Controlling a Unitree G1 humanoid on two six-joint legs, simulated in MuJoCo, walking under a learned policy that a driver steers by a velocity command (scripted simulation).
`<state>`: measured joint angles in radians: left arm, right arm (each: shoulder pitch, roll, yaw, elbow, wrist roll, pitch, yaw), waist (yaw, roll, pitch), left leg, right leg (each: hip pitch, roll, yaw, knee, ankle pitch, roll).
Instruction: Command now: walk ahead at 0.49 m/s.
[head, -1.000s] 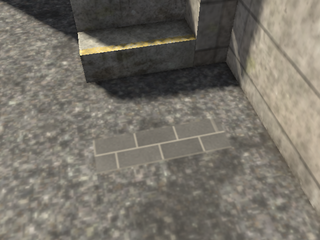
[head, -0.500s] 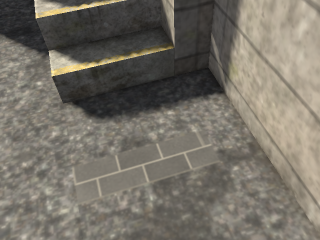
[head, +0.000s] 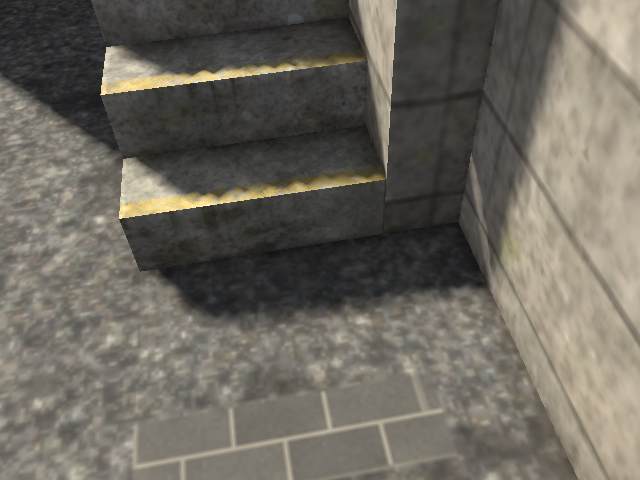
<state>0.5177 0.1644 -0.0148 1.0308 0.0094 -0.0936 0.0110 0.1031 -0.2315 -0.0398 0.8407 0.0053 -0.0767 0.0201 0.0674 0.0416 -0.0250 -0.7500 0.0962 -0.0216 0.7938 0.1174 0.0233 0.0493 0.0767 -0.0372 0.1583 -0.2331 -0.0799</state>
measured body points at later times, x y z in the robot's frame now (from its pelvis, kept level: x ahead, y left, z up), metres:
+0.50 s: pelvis +0.29 +0.05 +0.00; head +0.32 +0.05 +0.45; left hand +0.47 +0.30 -0.10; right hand +0.31 -0.21 -0.14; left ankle +0.27 +0.12 -0.75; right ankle +0.43 -0.12 -0.68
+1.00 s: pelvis +0.55 +0.03 +0.01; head +0.57 +0.01 +0.46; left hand +0.55 +0.33 -0.10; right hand +0.72 -0.23 -0.11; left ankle +0.68 +0.23 -0.65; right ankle +0.52 -0.08 -0.75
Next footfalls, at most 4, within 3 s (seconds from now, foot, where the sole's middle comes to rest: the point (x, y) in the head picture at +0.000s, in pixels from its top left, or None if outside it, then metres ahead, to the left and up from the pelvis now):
0.20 left None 0.31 0.12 -0.78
0.68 right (408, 469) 0.56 -0.08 -0.78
1.24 left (272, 356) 0.82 0.23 -0.78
1.68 right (310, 290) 1.02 0.16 -0.78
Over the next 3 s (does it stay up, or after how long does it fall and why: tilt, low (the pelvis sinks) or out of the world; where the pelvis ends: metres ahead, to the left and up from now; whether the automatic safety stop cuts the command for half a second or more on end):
stays up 1.22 0.43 0.18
